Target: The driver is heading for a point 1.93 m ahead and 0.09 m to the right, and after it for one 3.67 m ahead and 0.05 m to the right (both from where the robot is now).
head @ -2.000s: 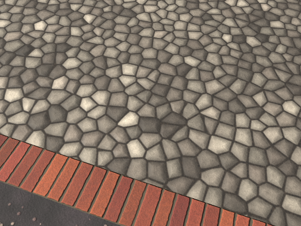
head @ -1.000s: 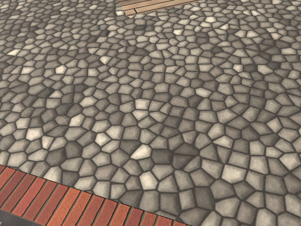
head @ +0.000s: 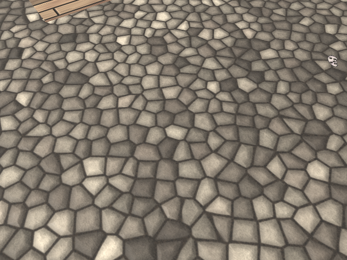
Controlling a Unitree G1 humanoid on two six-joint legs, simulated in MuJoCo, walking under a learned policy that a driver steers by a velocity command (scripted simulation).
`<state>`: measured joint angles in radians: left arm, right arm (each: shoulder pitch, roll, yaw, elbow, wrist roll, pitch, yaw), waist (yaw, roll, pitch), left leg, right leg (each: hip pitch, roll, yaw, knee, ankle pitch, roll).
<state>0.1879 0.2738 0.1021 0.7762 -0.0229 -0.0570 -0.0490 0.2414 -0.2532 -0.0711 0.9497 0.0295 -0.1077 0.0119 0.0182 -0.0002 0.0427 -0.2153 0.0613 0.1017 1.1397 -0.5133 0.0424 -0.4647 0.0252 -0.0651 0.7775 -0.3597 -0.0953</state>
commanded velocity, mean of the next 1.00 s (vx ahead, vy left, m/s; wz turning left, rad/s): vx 0.47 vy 0.00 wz -0.21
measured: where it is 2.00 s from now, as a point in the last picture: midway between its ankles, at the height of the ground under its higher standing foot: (187, 215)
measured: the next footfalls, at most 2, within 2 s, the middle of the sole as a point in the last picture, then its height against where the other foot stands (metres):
left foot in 0.40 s outside the picture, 0.12 m lower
right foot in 0.90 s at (217, 213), level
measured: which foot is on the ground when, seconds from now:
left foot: up 0.00-0.38, down 0.40-0.90, up 0.92-1.00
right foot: down 0.00-0.38, up 0.40-0.88, down 0.90-1.00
